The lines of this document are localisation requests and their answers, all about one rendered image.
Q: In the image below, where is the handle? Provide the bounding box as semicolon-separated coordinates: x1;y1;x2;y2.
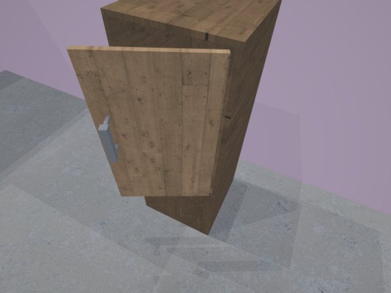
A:
98;116;119;162

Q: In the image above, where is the cupboard door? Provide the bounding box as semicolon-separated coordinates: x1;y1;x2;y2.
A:
67;45;231;197

